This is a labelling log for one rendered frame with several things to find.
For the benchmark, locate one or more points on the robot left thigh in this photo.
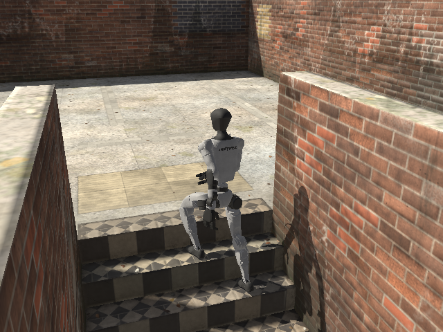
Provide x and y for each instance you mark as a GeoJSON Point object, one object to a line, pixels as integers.
{"type": "Point", "coordinates": [194, 200]}

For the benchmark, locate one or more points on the left robot hand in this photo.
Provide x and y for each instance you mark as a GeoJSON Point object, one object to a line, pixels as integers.
{"type": "Point", "coordinates": [209, 217]}

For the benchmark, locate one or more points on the right robot shin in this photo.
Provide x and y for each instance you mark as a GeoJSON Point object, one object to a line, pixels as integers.
{"type": "Point", "coordinates": [242, 260]}

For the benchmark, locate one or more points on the robot right upper arm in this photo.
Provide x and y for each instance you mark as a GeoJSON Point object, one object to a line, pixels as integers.
{"type": "Point", "coordinates": [240, 143]}

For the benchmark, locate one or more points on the left robot forearm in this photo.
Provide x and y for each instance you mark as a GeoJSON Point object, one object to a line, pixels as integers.
{"type": "Point", "coordinates": [212, 190]}

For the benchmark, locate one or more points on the right robot hand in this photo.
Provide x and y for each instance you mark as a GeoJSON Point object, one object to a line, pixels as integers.
{"type": "Point", "coordinates": [201, 177]}

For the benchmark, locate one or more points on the robot left upper arm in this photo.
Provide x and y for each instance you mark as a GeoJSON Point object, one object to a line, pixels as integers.
{"type": "Point", "coordinates": [206, 152]}

